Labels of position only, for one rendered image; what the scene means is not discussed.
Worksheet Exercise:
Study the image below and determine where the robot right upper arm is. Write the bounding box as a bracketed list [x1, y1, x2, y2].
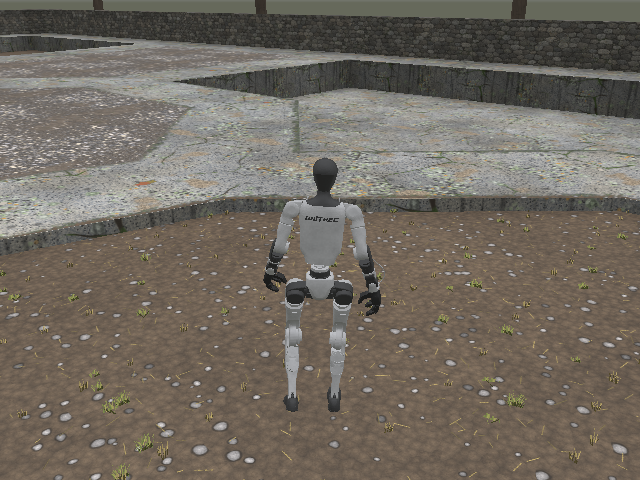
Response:
[344, 203, 369, 261]

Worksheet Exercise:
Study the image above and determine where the robot left hand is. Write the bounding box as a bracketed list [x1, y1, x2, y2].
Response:
[263, 272, 287, 292]

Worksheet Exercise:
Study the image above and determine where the left robot forearm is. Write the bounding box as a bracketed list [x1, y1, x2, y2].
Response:
[265, 238, 284, 275]

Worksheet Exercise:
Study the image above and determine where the left robot thigh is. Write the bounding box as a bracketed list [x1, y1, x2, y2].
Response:
[285, 278, 306, 346]

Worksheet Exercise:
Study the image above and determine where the right robot forearm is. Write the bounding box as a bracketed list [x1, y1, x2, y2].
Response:
[359, 245, 380, 293]

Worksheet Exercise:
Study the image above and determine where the robot head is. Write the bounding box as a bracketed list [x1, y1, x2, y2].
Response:
[306, 158, 341, 207]

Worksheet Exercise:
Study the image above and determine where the robot left upper arm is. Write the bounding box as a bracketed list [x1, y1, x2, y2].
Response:
[273, 200, 303, 254]

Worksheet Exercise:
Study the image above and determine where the robot right hand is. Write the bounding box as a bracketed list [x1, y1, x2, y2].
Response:
[358, 289, 381, 316]

